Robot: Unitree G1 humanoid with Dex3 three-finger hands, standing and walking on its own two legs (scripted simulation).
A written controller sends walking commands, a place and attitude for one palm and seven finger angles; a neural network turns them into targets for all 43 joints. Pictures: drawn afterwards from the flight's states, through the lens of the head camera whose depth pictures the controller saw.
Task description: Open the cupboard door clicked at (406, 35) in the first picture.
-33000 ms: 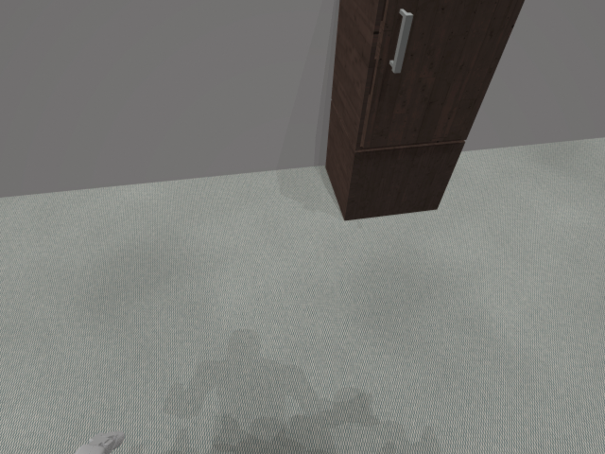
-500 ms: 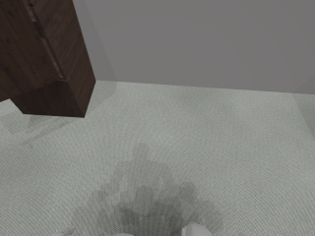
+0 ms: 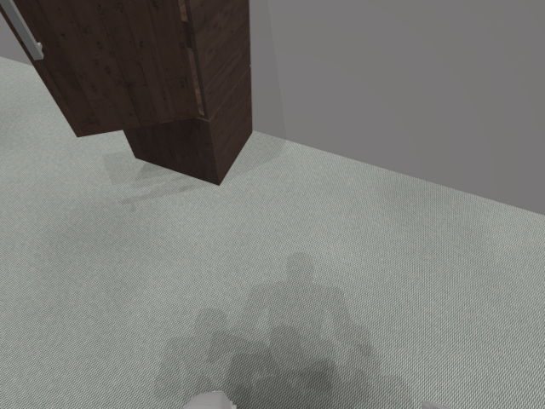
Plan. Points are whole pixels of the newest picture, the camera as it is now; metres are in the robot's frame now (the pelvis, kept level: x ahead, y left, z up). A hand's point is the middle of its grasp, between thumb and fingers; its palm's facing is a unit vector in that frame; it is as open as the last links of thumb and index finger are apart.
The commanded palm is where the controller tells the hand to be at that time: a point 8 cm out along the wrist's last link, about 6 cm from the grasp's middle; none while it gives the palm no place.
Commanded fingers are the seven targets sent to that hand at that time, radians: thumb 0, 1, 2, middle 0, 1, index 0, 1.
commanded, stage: turn to face it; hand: left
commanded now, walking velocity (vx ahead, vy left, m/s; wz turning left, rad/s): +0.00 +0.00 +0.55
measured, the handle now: (21, 21) +0.89 +0.67 +0.05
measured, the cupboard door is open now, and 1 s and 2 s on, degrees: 38 38 38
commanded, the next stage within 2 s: take the last steps up to it in 0.54 s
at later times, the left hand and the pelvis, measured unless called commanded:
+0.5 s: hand out of the picture +0.06 +0.20 -0.15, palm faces +0.23 -0.93 -0.28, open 7.4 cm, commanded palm none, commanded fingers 0.00 0.90 0.90 -0.20 -0.30 -0.20 -0.30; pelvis +0.01 -0.03 +0.00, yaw +13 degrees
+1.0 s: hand out of the picture -0.02 +0.22 -0.17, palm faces +0.41 -0.89 -0.19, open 7.4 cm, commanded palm none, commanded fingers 0.00 0.90 0.90 -0.20 -0.30 -0.20 -0.30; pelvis +0.04 +0.03 +0.01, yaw +22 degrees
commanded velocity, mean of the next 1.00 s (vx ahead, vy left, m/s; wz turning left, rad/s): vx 0.11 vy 0.05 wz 0.27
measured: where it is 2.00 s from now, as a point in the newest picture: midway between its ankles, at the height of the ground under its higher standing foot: (215, 353)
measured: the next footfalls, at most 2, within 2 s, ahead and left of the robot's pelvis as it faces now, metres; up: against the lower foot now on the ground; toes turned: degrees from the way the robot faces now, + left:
left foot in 0.04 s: +0.05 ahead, +0.12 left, +0.00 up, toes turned +6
right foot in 0.44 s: +0.07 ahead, -0.13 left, +0.00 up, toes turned +9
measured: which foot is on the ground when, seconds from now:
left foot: up 0.00-0.02, down 0.04-0.44, up 0.46-0.80, down 0.82-1.00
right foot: down 0.00-0.04, up 0.06-0.42, down 0.44-0.82, up 0.84-1.00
